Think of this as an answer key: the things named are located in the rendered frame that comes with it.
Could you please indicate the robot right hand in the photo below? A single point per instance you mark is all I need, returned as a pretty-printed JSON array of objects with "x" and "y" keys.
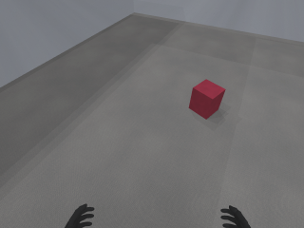
[{"x": 237, "y": 218}]

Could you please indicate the robot left hand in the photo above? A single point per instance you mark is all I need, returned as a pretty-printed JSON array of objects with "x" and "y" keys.
[{"x": 77, "y": 217}]

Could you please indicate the carton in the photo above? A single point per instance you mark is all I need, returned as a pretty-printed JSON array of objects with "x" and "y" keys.
[{"x": 206, "y": 98}]

